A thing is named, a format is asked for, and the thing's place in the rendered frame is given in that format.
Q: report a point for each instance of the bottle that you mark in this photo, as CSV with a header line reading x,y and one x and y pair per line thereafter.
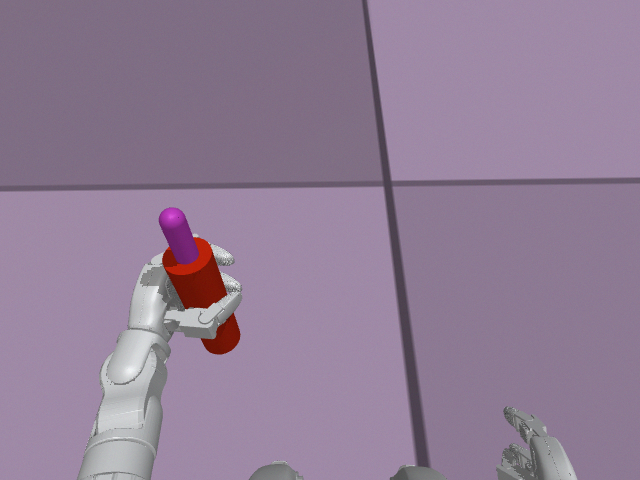
x,y
191,266

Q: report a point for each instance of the left robot arm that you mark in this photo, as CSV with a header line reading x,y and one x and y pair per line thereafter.
x,y
124,439

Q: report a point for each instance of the left robot hand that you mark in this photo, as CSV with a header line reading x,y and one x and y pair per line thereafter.
x,y
155,304

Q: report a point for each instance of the right robot hand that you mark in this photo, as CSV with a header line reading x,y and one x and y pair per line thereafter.
x,y
546,460

